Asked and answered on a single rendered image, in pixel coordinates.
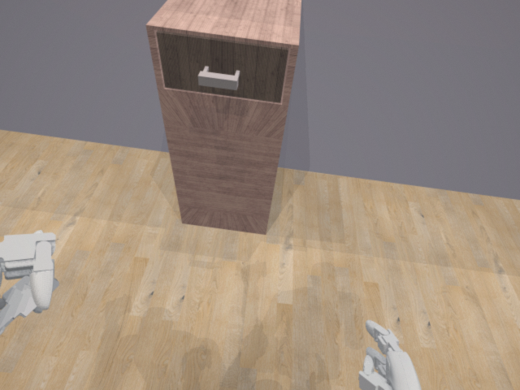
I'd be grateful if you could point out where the handle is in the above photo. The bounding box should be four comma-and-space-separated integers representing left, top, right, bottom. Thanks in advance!
198, 66, 240, 90

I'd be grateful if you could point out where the robot left hand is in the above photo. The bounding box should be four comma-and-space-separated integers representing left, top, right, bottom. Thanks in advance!
0, 230, 59, 335

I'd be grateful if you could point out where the cabinet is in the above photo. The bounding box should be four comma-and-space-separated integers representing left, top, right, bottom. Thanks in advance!
146, 0, 301, 235

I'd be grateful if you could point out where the drawer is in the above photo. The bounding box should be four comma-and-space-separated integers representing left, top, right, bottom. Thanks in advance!
156, 31, 288, 103

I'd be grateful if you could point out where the robot right hand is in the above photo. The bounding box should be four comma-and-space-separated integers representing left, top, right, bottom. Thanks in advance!
359, 320, 422, 390

